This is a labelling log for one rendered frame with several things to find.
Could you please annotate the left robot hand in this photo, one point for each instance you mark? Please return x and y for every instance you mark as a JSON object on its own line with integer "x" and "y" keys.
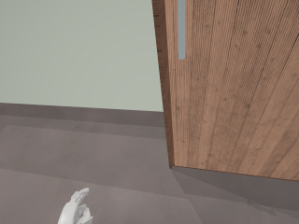
{"x": 72, "y": 211}

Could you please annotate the wardrobe door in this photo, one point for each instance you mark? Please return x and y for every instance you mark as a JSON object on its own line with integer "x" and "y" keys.
{"x": 235, "y": 96}

